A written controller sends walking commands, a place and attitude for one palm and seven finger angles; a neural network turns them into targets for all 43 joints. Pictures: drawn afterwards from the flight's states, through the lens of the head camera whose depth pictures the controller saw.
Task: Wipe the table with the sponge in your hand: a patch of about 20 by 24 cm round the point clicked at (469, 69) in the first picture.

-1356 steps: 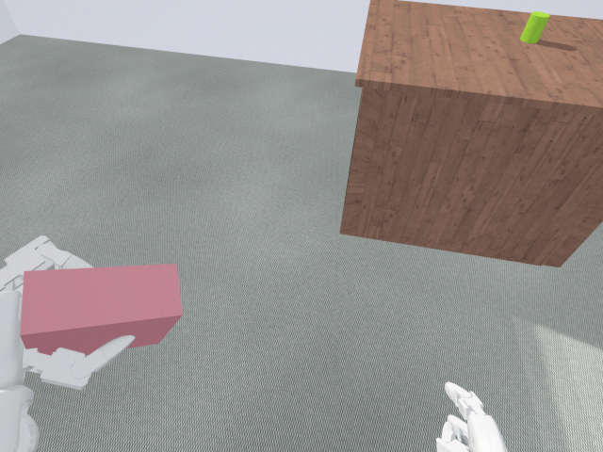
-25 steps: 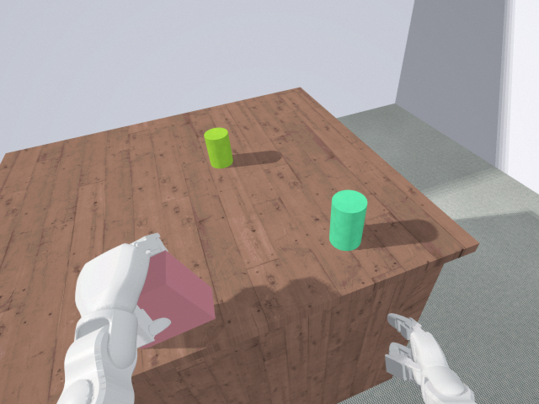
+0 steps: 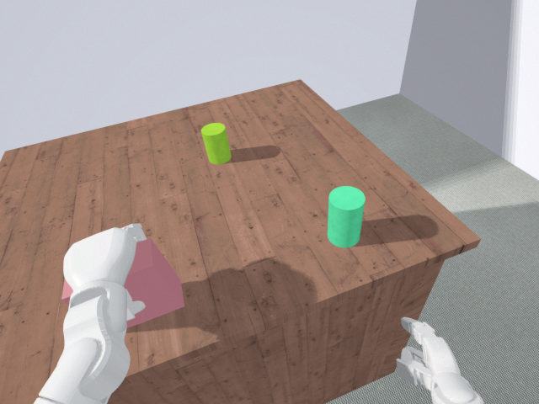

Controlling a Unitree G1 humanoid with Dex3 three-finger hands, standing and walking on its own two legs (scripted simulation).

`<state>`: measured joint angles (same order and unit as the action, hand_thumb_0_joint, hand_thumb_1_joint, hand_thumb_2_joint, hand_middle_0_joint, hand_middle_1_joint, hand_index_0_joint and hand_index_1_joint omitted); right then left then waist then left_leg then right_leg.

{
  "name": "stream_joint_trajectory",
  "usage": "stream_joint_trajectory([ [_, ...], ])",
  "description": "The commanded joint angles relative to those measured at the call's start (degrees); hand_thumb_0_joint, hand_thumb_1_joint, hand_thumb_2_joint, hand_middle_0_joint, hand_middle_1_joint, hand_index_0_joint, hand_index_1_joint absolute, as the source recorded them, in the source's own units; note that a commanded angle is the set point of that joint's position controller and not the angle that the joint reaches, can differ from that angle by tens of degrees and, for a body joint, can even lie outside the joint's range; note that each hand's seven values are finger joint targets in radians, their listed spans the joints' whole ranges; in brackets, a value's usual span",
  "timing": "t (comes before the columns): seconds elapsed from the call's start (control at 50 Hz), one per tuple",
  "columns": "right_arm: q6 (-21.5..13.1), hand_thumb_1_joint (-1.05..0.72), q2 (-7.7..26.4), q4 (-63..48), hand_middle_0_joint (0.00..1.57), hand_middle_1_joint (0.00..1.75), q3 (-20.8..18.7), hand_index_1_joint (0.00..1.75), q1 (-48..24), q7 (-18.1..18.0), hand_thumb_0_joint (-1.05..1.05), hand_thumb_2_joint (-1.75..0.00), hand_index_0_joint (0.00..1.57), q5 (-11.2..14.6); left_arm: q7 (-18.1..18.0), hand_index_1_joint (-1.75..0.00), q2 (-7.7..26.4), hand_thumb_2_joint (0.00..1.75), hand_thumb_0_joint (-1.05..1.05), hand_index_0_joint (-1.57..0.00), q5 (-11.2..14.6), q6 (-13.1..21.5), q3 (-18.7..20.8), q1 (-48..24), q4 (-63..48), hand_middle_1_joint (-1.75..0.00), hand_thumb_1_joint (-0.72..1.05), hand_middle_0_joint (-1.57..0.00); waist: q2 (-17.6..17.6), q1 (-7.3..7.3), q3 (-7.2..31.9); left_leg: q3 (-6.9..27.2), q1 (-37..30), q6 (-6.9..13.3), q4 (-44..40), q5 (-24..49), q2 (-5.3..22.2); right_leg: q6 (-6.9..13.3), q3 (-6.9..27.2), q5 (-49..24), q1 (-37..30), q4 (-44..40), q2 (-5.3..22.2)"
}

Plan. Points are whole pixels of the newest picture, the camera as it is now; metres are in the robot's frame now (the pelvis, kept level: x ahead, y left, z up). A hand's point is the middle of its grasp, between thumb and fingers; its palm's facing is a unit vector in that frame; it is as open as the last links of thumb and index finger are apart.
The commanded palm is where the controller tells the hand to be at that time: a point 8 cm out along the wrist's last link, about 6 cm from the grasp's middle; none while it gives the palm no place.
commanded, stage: wipe forward along the middle lane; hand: left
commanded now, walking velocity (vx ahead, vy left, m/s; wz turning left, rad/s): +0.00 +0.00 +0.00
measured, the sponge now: (135, 294) +0.25 +0.26 +0.05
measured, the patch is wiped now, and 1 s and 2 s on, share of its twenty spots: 1.00 1.00 1.00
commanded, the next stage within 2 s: slide back across to the first lane in 1.12 s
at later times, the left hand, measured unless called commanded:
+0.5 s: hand (120, 254) +0.29 +0.29 +0.09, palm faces +0.02 -0.06 -1.00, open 9.3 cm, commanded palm +0.26 +0.28 +0.13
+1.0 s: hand (119, 233) +0.33 +0.31 +0.09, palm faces -0.01 -0.05 -1.00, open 9.3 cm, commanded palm +0.31 +0.31 +0.13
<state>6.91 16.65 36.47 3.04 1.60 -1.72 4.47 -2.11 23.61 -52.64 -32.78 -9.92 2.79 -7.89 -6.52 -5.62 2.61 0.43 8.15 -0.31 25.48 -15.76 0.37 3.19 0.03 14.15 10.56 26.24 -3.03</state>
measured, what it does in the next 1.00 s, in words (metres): stands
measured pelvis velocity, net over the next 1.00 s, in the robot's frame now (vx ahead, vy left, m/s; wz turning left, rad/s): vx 0.00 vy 0.01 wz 0.03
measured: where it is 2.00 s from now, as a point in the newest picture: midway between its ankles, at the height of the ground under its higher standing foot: outside the picture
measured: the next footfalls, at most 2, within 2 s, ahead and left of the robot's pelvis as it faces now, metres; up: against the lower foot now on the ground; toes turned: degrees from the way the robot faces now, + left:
none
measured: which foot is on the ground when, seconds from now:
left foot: down 0.00-1.00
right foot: down 0.00-1.00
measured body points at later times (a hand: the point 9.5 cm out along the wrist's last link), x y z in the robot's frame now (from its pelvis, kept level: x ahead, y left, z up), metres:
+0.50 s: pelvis +0.00 +0.00 +0.00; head -0.01 -0.04 +0.45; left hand +0.29 +0.29 +0.15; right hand +0.23 -0.22 -0.09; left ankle -0.02 +0.13 -0.74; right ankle +0.00 -0.08 -0.74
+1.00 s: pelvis +0.00 +0.01 +0.00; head +0.00 -0.02 +0.45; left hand +0.33 +0.31 +0.15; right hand +0.21 -0.21 -0.10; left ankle -0.02 +0.13 -0.74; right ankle +0.00 -0.08 -0.74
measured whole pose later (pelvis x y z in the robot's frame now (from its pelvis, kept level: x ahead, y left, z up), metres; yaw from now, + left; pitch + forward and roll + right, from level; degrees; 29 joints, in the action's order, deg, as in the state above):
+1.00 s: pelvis +0.00 +0.01 +0.00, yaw +2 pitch +3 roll +0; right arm 6.5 16.3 39.3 2.5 4.9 -3.6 4.9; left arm -1.4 25.5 -54.8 -23.1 -7.6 -22.5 24.0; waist -4.5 -3.9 4.1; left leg 2.1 14.1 0.6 26.2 -14.8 -1.0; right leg 2.1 -1.5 12.9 14.9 25.0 -1.7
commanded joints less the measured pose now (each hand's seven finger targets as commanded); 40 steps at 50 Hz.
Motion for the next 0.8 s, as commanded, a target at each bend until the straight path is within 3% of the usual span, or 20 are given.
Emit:
stream_joint_trajectory([
  [0.0, -4.0, -0.90, 4.7, -10.0, 0.20, 0.30, -1.8, 0.30, -13.3, -0.2, 0.00, -0.90, 0.20, 0.1, 0.0, -1.60, 8.2, 1.30, 0.00, -1.20, -1.3, 0.2, 4.8, -8.4, 0.6, -1.60, 0.10, -1.20, 11.2, -0.74, 6.3, 0.5, 2.2, 3.1, -1.3, 11.4, -3.0, 0.0, 5.9, -11.0, -4.7, -4.9, 1.4],
  [0.04, -4.2, -0.90, 5.0, -9.7, 0.20, 0.30, -1.9, 0.30, -12.8, -0.3, 0.00, -0.90, 0.20, 0.1, 0.3, -1.60, 8.5, 1.30, 0.00, -1.20, -0.5, 0.8, 5.3, -8.2, 2.3, -1.60, 0.10, -1.20, 11.7, -0.77, 6.0, 0.5, 2.7, 3.0, -1.2, 11.1, -3.0, -0.3, 5.8, -11.8, -4.8, -5.0, 1.5],
  [0.06, -4.2, -0.90, 5.3, -9.2, 0.20, 0.30, -2.1, 0.30, -13.2, -0.3, 0.00, -0.90, 0.20, 0.0, 0.3, -1.60, 11.0, 1.30, 0.00, -1.20, -0.6, 1.2, 7.8, -9.6, 2.2, -1.60, 0.10, -1.20, 11.8, -0.70, 6.4, 0.8, 2.3, 3.0, -1.4, 10.8, -2.9, 0.0, 6.7, -10.9, -4.6, -5.4, 1.2],
  [0.08, -4.3, -0.90, 5.1, -9.9, 0.20, 0.30, -2.1, 0.30, -12.8, -0.5, 0.00, -0.90, 0.20, -0.1, 0.5, -1.60, 8.5, 1.30, 0.00, -1.20, -0.7, 1.4, 5.1, -11.5, 1.8, -1.60, 0.10, -1.20, 11.3, -0.34, 7.6, 0.2, 2.6, 3.2, -1.1, 10.9, -3.1, -0.4, 5.5, -11.7, -5.1, -4.9, 1.6],
  [0.14, -4.4, -0.90, 5.3, -8.7, 0.20, 0.30, -2.1, 0.30, -11.9, -0.8, 0.00, -0.90, 0.20, 0.0, 0.7, -1.60, 8.2, 1.30, 0.00, -1.20, -0.3, 2.1, 5.1, -12.6, 6.2, -1.60, 0.10, -1.20, 11.5, 0.18, 5.0, 0.4, 3.3, 3.0, -1.4, 9.9, -2.9, -0.5, 4.9, -10.7, -3.2, -5.6, 1.6],
  [0.16, -4.6, -0.90, 5.5, -8.7, 0.20, 0.30, -2.2, 0.30, -12.2, -0.9, 0.00, -0.90, 0.20, 0.0, 0.7, -1.60, 9.8, 1.30, 0.00, -1.20, -0.2, 2.6, 6.7, -13.5, 6.1, -1.60, 0.10, -1.20, 11.6, 0.12, 5.2, 0.7, 2.9, 3.1, -1.5, 9.3, -2.9, -0.3, 5.6, -9.5, -2.9, -6.0, 1.3],
  [0.22, -4.6, -0.90, 5.6, -8.0, 0.20, 0.30, -2.2, 0.30, -11.0, -1.3, 0.00, -0.90, 0.20, 0.1, 1.1, -1.60, 9.1, 1.30, 0.00, -1.20, -0.8, 3.2, 5.4, -15.3, 10.9, -1.60, 0.10, -1.20, 12.7, 0.82, 4.2, 0.3, 4.0, 3.0, -1.2, 8.8, -2.9, -0.6, 4.7, -9.2, -2.0, -6.1, 1.7],
  [0.26, -4.6, -0.90, 5.8, -8.0, 0.20, 0.30, -2.3, 0.30, -11.3, -1.4, 0.00, -0.90, 0.20, 0.1, 1.3, -1.60, 10.6, 1.30, 0.00, -1.20, -1.2, 3.8, 6.3, -19.0, 10.0, -1.60, 0.10, -1.20, 11.1, 0.95, 5.6, 0.6, 3.3, 3.0, -1.5, 8.7, -2.9, -0.2, 5.2, -8.5, -2.1, -6.2, 1.5],
  [0.28, -4.7, -0.90, 5.8, -8.3, 0.20, 0.30, -2.3, 0.30, -10.8, -1.5, 0.00, -0.90, 0.20, 0.1, 1.3, -1.60, 9.0, 1.30, 0.00, -1.20, -1.6, 3.9, 4.4, -20.6, 10.1, -1.60, 0.10, -1.20, 9.7, 1.11, 7.1, 0.1, 3.4, 3.1, -1.4, 9.4, -3.0, -0.3, 4.0, -9.5, -2.7, -5.6, 1.8],
  [0.32, -4.7, -0.90, 5.7, -7.9, 0.20, 0.30, -2.4, 0.30, -10.1, -1.5, 0.00, -0.90, 0.20, 0.2, 1.5, -1.60, 7.6, 1.30, 0.00, -1.20, -1.3, 4.3, 3.6, -19.3, 12.6, -1.60, 0.10, -1.20, 10.7, 1.15, 6.6, 0.5, 3.8, 3.0, -1.4, 9.6, -2.8, -0.3, 3.4, -10.4, -2.3, -5.4, 1.6],
  [0.38, -4.7, -0.90, 6.0, -8.3, 0.20, 0.30, -2.7, 0.30, -9.3, -1.4, 0.00, -0.90, 0.20, -0.1, 1.3, -1.60, 10.4, 1.30, 0.00, -1.20, -1.6, 5.6, 6.3, -20.0, 12.5, -1.60, 0.10, -1.20, 10.9, 0.56, 9.9, 0.4, 3.8, 3.1, -0.8, 11.4, -3.0, -0.2, 3.3, -13.8, -4.7, -4.3, 1.9],
  [0.42, -4.6, -0.90, 5.9, -8.0, 0.20, 0.30, -2.6, 0.30, -9.2, -1.4, 0.00, -0.90, 0.20, 0.1, 1.3, -1.60, 7.4, 1.30, 0.00, -1.20, -1.3, 6.1, 4.3, -19.0, 14.1, -1.60, 0.10, -1.20, 12.1, 1.04, 8.7, 0.3, 4.5, 2.9, -0.9, 11.2, -2.9, -0.3, 3.1, -14.2, -3.7, -4.4, 1.8],
  [0.46, -4.5, -0.90, 6.2, -8.0, 0.20, 0.30, -2.9, 0.30, -9.4, -1.3, 0.00, -0.90, 0.20, -0.1, 0.9, -1.60, 10.5, 1.30, 0.00, -1.20, -1.2, 6.9, 7.2, -20.6, 13.3, -1.60, 0.10, -1.20, 11.5, 0.79, 8.8, 0.7, 4.2, 3.0, -1.0, 11.1, -2.8, 0.0, 3.9, -14.0, -3.6, -4.6, 1.6],
  [0.52, -4.3, -0.90, 6.1, -7.8, 0.20, 0.30, -2.9, 0.30, -8.7, -1.4, 0.00, -0.90, 0.20, 0.0, 0.4, -1.60, 8.8, 1.30, 0.00, -1.20, -1.3, 7.0, 5.7, -20.9, 15.7, -1.60, 0.10, -1.20, 12.1, 1.04, 7.6, 0.5, 5.0, 2.9, -1.0, 10.6, -2.7, -0.2, 2.7, -13.1, -2.6, -4.7, 1.7],
  [0.56, -4.2, -0.90, 6.3, -7.5, 0.20, 0.30, -2.9, 0.30, -9.2, -1.5, 0.00, -0.90, 0.20, 0.0, 0.1, -1.60, 12.0, 1.30, 0.00, -1.20, -1.6, 7.2, 8.1, -23.3, 15.5, -1.60, 0.10, -1.20, 11.4, 0.84, 8.0, 0.7, 4.5, 2.9, -1.3, 10.3, -2.7, 0.0, 3.6, -12.2, -2.6, -5.1, 1.6],
  [0.62, -3.9, -0.90, 6.3, -6.9, 0.20, 0.30, -2.9, 0.30, -8.5, -1.8, 0.00, -0.90, 0.20, 0.3, 0.1, -1.60, 9.1, 1.30, 0.00, -1.20, -2.2, 6.6, 4.7, -26.9, 18.6, -1.60, 0.10, -1.20, 10.4, 1.71, 6.8, 0.5, 4.7, 2.9, -1.7, 9.7, -2.6, 0.0, 2.0, -10.1, -0.9, -5.4, 1.7],
  [0.66, -3.8, -0.90, 6.4, -7.0, 0.20, 0.30, -2.8, 0.30, -9.1, -1.7, 0.00, -0.90, 0.20, 0.3, 0.1, -1.60, 11.1, 1.30, 0.00, -1.20, -2.3, 6.8, 6.3, -28.0, 18.8, -1.60, 0.10, -1.20, 9.1, 1.24, 7.4, 1.0, 4.5, 2.8, -2.2, 9.5, -2.5, 0.4, 2.3, -9.3, -1.0, -5.4, 1.5],
  [0.68, -3.8, -0.90, 6.3, -7.1, 0.20, 0.30, -2.9, 0.30, -8.4, -1.8, 0.00, -0.90, 0.20, 0.3, 0.0, -1.60, 10.8, 1.30, 0.00, -1.20, -2.5, 6.8, 5.7, -28.9, 19.1, -1.60, 0.10, -1.20, 8.8, 1.26, 9.0, 0.6, 4.4, 3.0, -1.9, 9.8, -2.7, 0.2, 1.7, -9.6, -2.1, -5.1, 1.7],
  [0.72, -3.5, -0.90, 6.3, -6.5, 0.20, 0.30, -2.7, 0.30, -8.3, -2.0, 0.00, -0.90, 0.20, 0.5, 0.3, -1.60, 9.1, 1.30, 0.00, -1.20, -2.8, 6.7, 3.7, -31.5, 22.3, -1.60, 0.10, -1.20, 9.1, 2.17, 7.0, 0.7, 4.8, 2.7, -2.4, 8.1, -2.5, 0.2, 1.3, -6.9, 0.1, -5.9, 1.7],
  [0.78, -3.5, -0.90, 6.5, -6.5, 0.20, 0.30, -2.8, 0.30, -7.6, -2.0, 0.00, -0.90, 0.20, 0.4, 0.2, -1.60, 11.5, 1.30, 0.00, -1.20, -3.2, 7.5, 5.7, -32.7, 24.0, -1.60, 0.10, -1.20, 9.6, 1.65, 9.4, 1.0, 4.8, 2.9, -2.4, 8.7, -2.6, 0.4, 1.0, -7.2, -1.2, -5.4, 1.6],
])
